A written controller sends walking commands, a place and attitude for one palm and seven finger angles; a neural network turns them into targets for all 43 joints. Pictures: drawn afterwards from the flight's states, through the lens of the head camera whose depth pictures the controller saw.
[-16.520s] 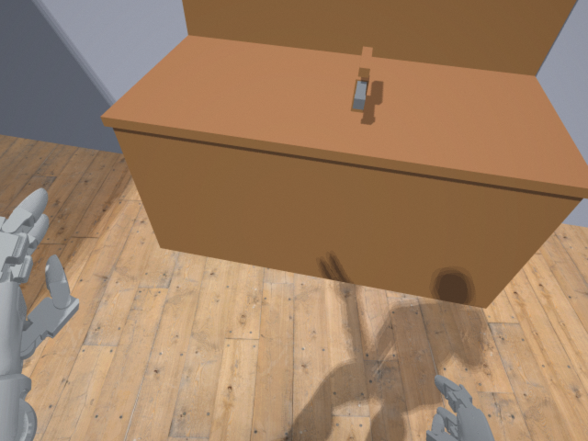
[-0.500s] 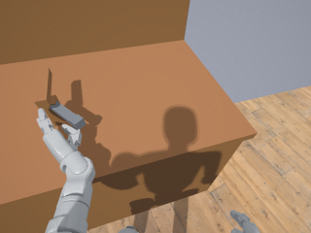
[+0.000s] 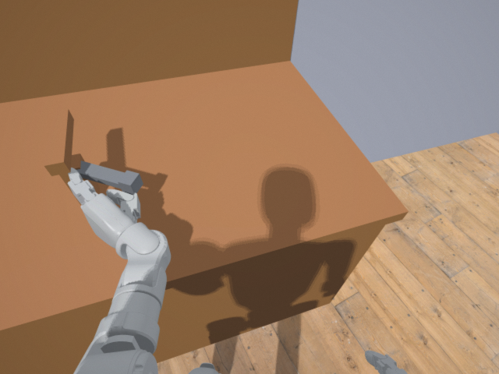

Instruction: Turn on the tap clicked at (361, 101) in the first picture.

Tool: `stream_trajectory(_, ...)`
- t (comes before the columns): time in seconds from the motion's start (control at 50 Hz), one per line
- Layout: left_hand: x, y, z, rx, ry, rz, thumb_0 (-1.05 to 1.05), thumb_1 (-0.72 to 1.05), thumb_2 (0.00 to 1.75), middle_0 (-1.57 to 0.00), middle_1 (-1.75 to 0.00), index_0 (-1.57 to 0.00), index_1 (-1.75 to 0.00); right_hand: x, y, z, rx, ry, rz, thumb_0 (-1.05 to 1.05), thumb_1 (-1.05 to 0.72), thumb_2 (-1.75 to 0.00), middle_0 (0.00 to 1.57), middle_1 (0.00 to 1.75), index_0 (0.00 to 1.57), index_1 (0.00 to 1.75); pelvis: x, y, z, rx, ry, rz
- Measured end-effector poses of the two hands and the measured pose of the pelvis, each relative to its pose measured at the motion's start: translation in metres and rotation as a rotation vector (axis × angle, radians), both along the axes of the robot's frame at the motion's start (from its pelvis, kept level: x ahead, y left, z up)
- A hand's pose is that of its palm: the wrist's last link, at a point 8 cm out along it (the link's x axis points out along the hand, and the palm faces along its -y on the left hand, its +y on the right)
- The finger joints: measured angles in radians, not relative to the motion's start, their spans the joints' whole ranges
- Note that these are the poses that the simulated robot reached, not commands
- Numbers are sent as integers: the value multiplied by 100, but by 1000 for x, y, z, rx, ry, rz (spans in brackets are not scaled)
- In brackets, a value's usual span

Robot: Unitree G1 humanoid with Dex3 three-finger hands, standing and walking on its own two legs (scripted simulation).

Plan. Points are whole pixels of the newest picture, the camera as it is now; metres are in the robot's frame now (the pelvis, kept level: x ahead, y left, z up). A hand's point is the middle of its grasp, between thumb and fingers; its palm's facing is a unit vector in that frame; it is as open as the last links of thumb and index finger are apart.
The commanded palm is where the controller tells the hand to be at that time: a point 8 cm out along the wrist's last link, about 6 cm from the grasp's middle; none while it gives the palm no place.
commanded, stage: push the lever round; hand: left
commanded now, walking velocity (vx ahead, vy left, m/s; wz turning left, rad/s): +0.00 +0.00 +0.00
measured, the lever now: (130, 182) +0.41 +0.22 +0.07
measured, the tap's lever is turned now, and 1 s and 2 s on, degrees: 54 71 74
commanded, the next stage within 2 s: lift the hand up off the lever in 0.90 s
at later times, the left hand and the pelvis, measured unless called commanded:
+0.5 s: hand (144, 191) +0.41 +0.20 +0.05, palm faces +0.84 -0.53 -0.12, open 8.2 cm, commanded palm +0.35 +0.21 +0.06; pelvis +0.00 -0.02 +0.00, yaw +0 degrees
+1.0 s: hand (148, 186) +0.42 +0.20 +0.05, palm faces +0.85 -0.51 -0.11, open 8.5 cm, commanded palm +0.37 +0.20 +0.06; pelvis -0.01 -0.02 -0.01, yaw +0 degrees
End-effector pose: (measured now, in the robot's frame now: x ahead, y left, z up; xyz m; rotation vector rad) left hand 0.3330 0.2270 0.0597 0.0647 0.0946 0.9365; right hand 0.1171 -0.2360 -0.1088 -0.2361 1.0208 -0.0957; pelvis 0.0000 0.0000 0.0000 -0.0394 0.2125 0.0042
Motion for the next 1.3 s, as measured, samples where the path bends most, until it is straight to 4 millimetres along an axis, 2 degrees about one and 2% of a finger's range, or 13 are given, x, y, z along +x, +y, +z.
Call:
stream_trajectory(0.36,16,-16,2,-4,26,70,2,91,90,-15,-15,-5,-13,-15,-16,-7,2,43,-16,1,-91,-90,20,30,20,30,-2,-13,-2,9,24,4)
stream_trajectory(0.7,17,-14,2,-4,17,79,2,90,90,-15,-15,-8,-13,-35,-29,-8,-5,72,-48,1,-91,-90,20,30,20,30,-3,-19,-2,12,23,1)
stream_trajectory(1.0,27,-22,2,-8,15,96,2,89,90,-15,-15,0,-10,-39,-23,-13,2,79,-46,1,-91,-90,20,30,20,30,-8,-18,-5,12,39,0)
stream_trajectory(1.3,28,-22,5,-23,24,105,2,90,90,-15,-15,-1,-9,-58,-25,-11,1,94,-78,1,-91,-90,20,30,21,30,-10,-18,-3,12,29,-9)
